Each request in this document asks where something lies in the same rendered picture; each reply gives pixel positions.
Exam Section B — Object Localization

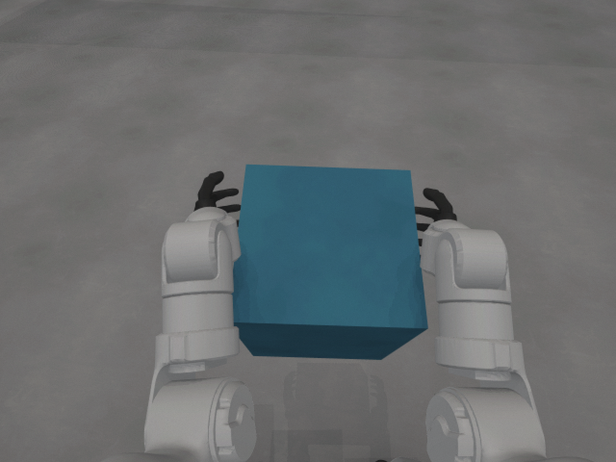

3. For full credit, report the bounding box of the robot right hand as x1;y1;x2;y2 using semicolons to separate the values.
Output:
415;188;457;257

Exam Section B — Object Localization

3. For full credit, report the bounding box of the robot left upper arm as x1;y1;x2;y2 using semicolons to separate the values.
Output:
101;376;257;462

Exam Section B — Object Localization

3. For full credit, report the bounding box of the carton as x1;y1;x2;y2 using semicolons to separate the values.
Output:
231;165;428;360

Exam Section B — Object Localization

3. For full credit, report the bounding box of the robot left forearm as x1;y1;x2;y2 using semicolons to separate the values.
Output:
144;207;242;447

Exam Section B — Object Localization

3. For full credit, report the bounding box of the robot right upper arm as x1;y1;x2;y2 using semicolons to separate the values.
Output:
426;387;594;462

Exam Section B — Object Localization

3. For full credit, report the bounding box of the robot right forearm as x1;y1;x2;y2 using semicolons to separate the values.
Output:
420;219;546;452

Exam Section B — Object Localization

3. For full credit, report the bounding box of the robot left hand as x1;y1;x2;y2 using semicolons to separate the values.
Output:
194;171;241;227

